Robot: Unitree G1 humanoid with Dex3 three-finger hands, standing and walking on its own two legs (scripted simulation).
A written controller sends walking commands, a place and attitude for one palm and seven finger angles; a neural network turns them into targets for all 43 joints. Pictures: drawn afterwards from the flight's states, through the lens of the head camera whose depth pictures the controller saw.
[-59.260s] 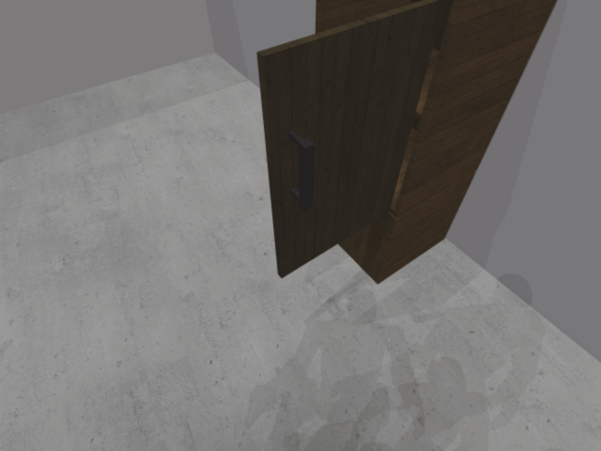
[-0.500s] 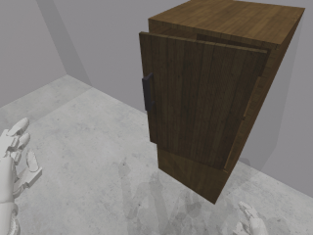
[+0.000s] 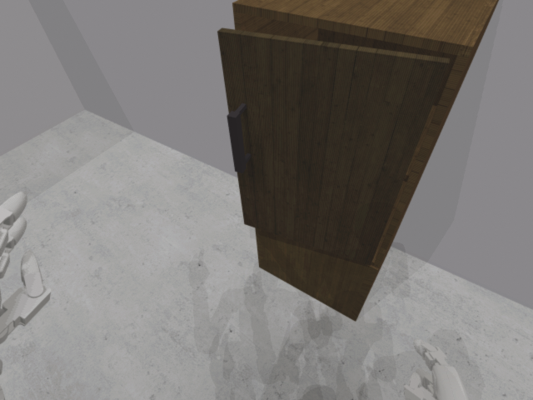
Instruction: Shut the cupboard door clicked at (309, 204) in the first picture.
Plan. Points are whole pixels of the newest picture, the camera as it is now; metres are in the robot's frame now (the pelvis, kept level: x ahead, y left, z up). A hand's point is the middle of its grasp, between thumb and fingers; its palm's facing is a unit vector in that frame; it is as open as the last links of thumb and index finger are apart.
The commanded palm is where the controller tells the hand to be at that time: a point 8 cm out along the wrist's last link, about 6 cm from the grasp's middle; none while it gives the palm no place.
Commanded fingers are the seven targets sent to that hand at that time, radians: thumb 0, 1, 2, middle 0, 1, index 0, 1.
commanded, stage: step back with the hand held close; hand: left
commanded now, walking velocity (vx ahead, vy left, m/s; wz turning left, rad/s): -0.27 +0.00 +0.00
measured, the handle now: (241, 139) +0.65 +0.11 +0.02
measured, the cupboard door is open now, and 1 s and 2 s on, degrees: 10 10 10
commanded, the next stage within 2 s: stop stepping back and stand still in 1.04 s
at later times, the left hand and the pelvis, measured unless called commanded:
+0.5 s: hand out of the picture +0.11 +0.26 +0.16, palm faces +0.50 -0.75 -0.43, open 7.4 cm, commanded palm +0.06 +0.30 +0.18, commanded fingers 0.00 0.90 0.90 -0.20 -0.30 -0.20 -0.30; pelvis -0.08 +0.00 -0.02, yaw +1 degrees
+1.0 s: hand out of the picture +0.01 +0.27 +0.17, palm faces +0.55 -0.72 -0.42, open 7.4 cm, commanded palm -0.05 +0.31 +0.18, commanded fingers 0.00 0.90 0.90 -0.20 -0.30 -0.20 -0.30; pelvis -0.16 -0.01 -0.02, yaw +6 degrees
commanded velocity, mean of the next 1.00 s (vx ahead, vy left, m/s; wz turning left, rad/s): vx -0.34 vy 0.00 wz -0.04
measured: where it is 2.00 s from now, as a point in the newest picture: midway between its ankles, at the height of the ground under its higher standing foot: outside the picture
